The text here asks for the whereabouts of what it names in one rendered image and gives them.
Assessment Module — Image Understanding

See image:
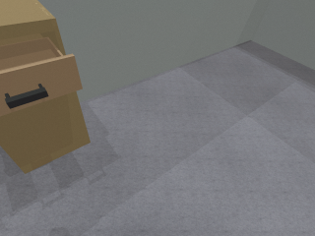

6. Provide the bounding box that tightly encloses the cabinet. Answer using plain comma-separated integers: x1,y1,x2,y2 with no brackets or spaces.
0,0,91,174

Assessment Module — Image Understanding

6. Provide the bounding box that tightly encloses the handle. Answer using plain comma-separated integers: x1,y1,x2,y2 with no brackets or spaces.
5,84,49,109

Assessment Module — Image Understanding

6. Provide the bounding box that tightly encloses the drawer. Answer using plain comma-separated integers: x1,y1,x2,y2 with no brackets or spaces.
0,37,83,116

